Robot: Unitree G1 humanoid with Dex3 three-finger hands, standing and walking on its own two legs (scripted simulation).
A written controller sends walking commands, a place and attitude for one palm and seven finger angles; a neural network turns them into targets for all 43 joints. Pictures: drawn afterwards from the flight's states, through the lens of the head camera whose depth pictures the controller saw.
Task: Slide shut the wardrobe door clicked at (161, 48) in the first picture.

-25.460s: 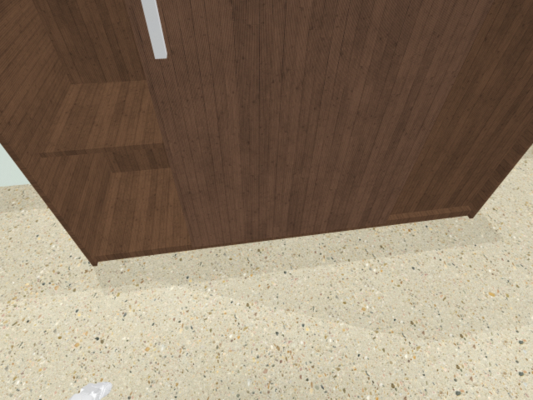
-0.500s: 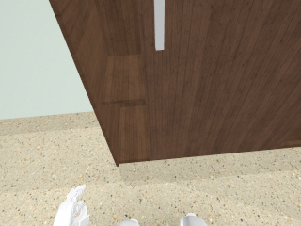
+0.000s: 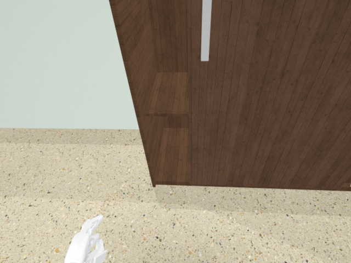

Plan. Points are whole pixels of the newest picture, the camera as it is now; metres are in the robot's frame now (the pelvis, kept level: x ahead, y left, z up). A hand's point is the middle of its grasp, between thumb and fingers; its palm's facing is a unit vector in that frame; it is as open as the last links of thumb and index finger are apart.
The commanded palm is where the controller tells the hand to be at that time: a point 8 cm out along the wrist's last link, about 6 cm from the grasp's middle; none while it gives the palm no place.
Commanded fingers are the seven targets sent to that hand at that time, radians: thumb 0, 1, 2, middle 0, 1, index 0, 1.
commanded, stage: stop stepping back and stand still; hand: right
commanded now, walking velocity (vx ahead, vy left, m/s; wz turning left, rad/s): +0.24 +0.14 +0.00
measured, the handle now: (205, 21) +0.73 -0.07 +0.27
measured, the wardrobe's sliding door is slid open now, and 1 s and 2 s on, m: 0.23 0.23 0.23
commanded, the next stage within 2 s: let the arm hang, fingers relaxed in 0.82 s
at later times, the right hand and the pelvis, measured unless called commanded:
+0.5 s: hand out of the picture +0.16 -0.26 +0.18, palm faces +0.40 +0.81 -0.43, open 7.4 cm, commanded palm +0.10 -0.30 +0.20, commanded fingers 0.00 -0.90 -0.90 0.20 0.30 0.20 0.30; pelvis -0.06 -0.01 +0.00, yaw +3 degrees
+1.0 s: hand out of the picture +0.17 -0.29 +0.09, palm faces +0.25 +0.85 -0.46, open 7.4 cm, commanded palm none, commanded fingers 0.00 -0.90 -0.90 0.20 0.30 0.20 0.30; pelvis -0.06 -0.04 +0.00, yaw -1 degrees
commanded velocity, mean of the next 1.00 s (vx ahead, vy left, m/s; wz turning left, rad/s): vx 0.03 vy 0.01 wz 0.00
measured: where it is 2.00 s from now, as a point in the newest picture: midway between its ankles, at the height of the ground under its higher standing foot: outside the picture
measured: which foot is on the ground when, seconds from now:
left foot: down 0.00-1.00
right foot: down 0.00-0.12, up 0.14-0.30, down 0.32-1.00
